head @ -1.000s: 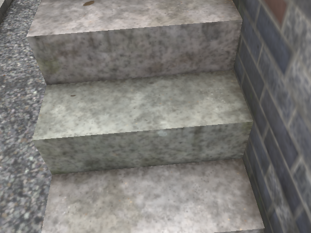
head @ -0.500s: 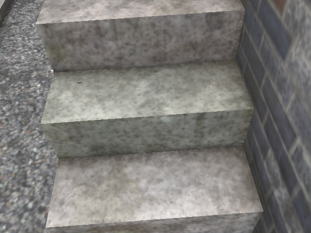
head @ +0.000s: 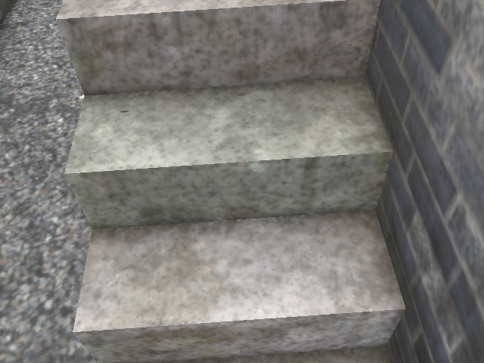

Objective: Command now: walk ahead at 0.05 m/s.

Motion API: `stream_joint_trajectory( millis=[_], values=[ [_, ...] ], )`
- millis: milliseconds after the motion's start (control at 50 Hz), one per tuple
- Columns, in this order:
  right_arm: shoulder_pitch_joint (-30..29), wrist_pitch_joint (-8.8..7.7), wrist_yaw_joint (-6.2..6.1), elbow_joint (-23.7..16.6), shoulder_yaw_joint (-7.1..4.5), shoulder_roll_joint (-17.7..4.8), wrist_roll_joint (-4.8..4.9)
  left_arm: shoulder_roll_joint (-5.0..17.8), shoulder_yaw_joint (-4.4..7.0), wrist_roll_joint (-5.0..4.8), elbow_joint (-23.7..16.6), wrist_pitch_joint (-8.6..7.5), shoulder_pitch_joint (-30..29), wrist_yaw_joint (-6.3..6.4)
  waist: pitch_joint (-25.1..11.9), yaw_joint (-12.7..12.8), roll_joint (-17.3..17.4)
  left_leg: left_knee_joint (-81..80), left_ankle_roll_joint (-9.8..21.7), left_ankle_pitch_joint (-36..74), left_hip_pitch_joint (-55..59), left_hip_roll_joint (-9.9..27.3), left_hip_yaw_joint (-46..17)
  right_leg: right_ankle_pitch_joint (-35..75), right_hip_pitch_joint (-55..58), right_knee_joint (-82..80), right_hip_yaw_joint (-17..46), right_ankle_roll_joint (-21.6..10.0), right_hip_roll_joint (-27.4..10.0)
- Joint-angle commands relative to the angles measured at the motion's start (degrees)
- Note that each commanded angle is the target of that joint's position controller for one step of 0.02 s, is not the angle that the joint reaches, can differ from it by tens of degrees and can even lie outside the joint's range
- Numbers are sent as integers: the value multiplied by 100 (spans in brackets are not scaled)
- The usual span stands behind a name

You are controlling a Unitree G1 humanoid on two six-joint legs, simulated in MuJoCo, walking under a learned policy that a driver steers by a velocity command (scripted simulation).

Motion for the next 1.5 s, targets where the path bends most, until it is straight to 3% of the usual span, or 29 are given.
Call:
stream_joint_trajectory(
  millis=[20,80,140,260,280,300,380,400,420,520,640,700,720,760,780,840,880,920,940,1000,1020,1140,1160,1200,1320,1440,1460,1500],
  values=[
    [106,-85,18,-250,-35,-309,-5,779,156,-4,-156,-40,454,20,-3,-6,-24,-571,214,-1131,-327,417,-556,-1137,58,-606,526,-245,-267],
    [-18,-115,13,-227,-3,-246,-22,683,97,29,-150,-17,284,48,147,-30,-45,-664,268,-1328,-337,410,-588,-1282,-38,-793,537,-312,-249],
    [-119,-125,-12,-277,9,-268,-15,694,58,-1,-145,-47,273,74,14,-9,-59,-654,315,-1101,-230,401,-620,-1007,45,-812,481,-407,-212],
    [-197,-150,-48,-421,54,-318,13,720,-12,-45,-173,-176,102,2,-145,2,21,-659,298,-689,-25,393,-621,-587,233,-840,547,-439,-252],
    [-340,-85,-167,-464,0,-433,-3,471,-137,-113,-133,-247,-113,71,-266,-2,-128,-475,340,-807,142,337,-512,-719,158,-854,410,-520,-176],
    [-331,-58,-207,-512,-1,-417,-11,448,-178,-109,-117,-297,-202,81,-269,-45,-212,-449,351,-793,160,338,-530,-733,104,-864,382,-532,-159],
    [-341,-47,-212,-563,7,-403,-14,535,-255,-105,-30,-364,-375,62,-208,-77,-81,-394,385,-441,198,338,-542,-455,81,-811,325,-570,-148],
    [-257,-87,-196,-544,-51,-490,-16,498,-276,-169,-31,-396,-398,57,-372,-75,-28,-267,454,-624,245,321,-453,-658,118,-646,196,-695,-87],
    [-308,-98,-183,-560,-56,-480,6,483,-298,-173,-37,-415,-460,48,-325,-61,-18,-240,479,-652,188,313,-468,-682,61,-618,200,-743,-89],
    [-366,-108,-166,-580,-82,-497,14,507,-378,-150,-28,-449,-617,23,-338,-33,91,-124,503,131,197,323,-469,-133,109,-468,172,-808,-94],
    [-459,-61,-141,-608,-37,-633,-87,513,-557,-73,25,-471,-611,-20,-854,-39,207,68,369,2732,705,420,-434,1907,475,-165,82,-590,-142],
    [-442,-4,-133,-558,-37,-672,-84,583,-601,-63,67,-453,-617,-46,-1044,-24,119,75,343,2663,859,439,-391,1857,538,-107,93,-537,-149],
    [-434,57,-140,-504,19,-583,-62,564,-620,-19,104,-413,-604,-53,-930,-27,53,-5,297,2748,888,483,-470,1886,474,-259,201,-454,-200],
    [-442,99,-148,-484,26,-632,-74,612,-630,-11,118,-385,-657,-60,-904,-38,30,-69,263,2596,913,500,-442,1776,506,-297,202,-413,-195],
    [-355,72,-56,-490,70,-487,-114,828,-526,7,109,-322,-517,-136,-774,-38,69,-134,211,2484,775,489,-513,1857,531,-285,277,-325,-228],
    [-436,45,-10,-500,89,-494,-116,803,-491,9,45,-278,-574,-175,-771,-18,86,-242,187,1998,728,503,-487,1531,565,-363,312,-329,-229],
    [-297,-30,109,-422,117,-344,-68,901,-366,-17,102,-203,-347,-198,-676,14,28,-492,72,996,496,475,-513,1217,895,-474,580,-364,-333],
    [-436,-65,114,-459,127,-327,-55,875,-324,7,24,-186,-424,-181,-454,46,12,-617,70,681,368,475,-528,859,808,-568,620,-385,-324],
    [-451,-91,77,-532,158,-248,-144,963,-239,-37,-49,-186,-289,-130,-512,100,-94,-594,72,347,449,463,-583,730,882,-685,774,-308,-384],
    [-497,-122,32,-599,173,-231,-137,911,-178,-32,-149,-191,-339,-88,-264,71,-189,-718,73,132,374,477,-616,413,748,-777,811,-297,-369],
    [-499,-123,61,-551,151,-314,-40,813,-229,17,-112,-194,-419,-112,-133,33,-103,-782,77,488,303,489,-568,551,631,-698,659,-375,-291],
    [-272,-116,96,-499,121,-319,-54,867,-203,-11,-9,-202,-24,-110,-437,75,-67,-702,88,922,601,462,-506,935,722,-636,628,-375,-307],
    [-453,-71,7,-566,114,-405,-104,768,-289,5,-98,-253,-326,-80,-377,9,-105,-579,191,1397,687,493,-486,847,377,-586,389,-359,-196],
    [-364,-11,-44,-558,113,-422,-118,736,-329,14,-49,-306,-205,-78,-557,16,-58,-470,224,1650,855,481,-471,859,306,-585,353,-323,-175],
    [-381,0,-62,-586,137,-381,-87,766,-346,23,-75,-317,-181,-79,-479,33,77,-528,214,1103,629,466,-490,329,326,-709,344,-335,-180],
    [-151,-43,11,-457,84,-518,-78,872,-220,11,11,-274,77,-127,-490,43,192,-445,104,1432,470,522,-506,1052,545,-588,393,-272,-290],
    [79,-79,132,-374,82,-393,-59,952,-116,-16,113,-202,368,-149,-529,66,155,-527,-23,823,402,507,-497,996,821,-593,607,-268,-373],
    [11,-120,210,-333,61,-343,-27,914,-48,-16,55,-108,293,-140,-262,73,184,-634,-66,308,115,499,-526,649,791,-566,647,-300,-406]
  ],
)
